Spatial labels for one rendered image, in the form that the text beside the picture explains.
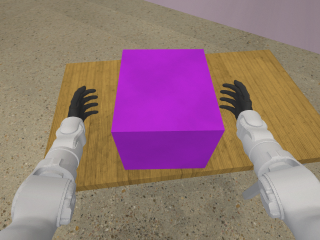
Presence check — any robot left upper arm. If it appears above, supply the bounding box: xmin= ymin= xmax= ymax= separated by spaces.
xmin=0 ymin=175 xmax=77 ymax=240

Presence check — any table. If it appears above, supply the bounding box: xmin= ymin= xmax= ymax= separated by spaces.
xmin=43 ymin=49 xmax=320 ymax=200

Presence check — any robot right hand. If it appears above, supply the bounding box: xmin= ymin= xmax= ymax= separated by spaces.
xmin=219 ymin=80 xmax=253 ymax=120

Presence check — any robot left forearm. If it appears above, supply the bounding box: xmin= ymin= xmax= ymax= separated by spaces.
xmin=11 ymin=116 xmax=87 ymax=221

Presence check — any robot right upper arm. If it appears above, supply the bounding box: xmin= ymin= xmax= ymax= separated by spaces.
xmin=258 ymin=165 xmax=320 ymax=240

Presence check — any robot right forearm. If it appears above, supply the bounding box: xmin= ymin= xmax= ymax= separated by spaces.
xmin=236 ymin=110 xmax=320 ymax=188

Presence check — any carton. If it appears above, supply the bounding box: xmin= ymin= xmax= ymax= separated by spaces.
xmin=111 ymin=49 xmax=225 ymax=170

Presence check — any robot left hand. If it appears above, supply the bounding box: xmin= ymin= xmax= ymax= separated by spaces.
xmin=67 ymin=85 xmax=98 ymax=123

